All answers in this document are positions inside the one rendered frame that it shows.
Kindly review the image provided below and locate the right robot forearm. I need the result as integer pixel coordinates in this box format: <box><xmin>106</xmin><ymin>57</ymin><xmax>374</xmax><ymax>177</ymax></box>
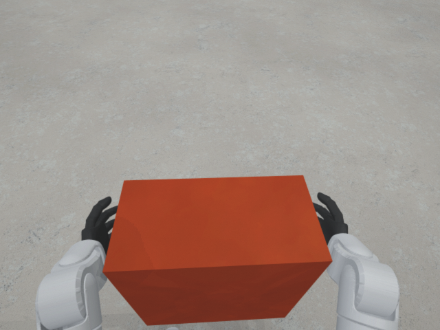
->
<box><xmin>327</xmin><ymin>233</ymin><xmax>400</xmax><ymax>330</ymax></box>

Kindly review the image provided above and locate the left robot hand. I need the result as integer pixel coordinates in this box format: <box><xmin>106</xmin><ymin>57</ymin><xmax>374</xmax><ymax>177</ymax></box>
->
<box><xmin>81</xmin><ymin>197</ymin><xmax>118</xmax><ymax>255</ymax></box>

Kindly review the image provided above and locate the right robot hand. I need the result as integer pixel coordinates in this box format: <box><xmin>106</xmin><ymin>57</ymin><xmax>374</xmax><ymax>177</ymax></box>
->
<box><xmin>313</xmin><ymin>192</ymin><xmax>348</xmax><ymax>245</ymax></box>

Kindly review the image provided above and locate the carton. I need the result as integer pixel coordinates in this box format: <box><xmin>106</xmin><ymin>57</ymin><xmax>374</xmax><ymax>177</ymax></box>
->
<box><xmin>102</xmin><ymin>175</ymin><xmax>332</xmax><ymax>326</ymax></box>

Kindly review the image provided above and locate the left robot forearm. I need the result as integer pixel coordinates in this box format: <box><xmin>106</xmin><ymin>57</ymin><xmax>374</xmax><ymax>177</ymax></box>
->
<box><xmin>35</xmin><ymin>240</ymin><xmax>107</xmax><ymax>330</ymax></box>

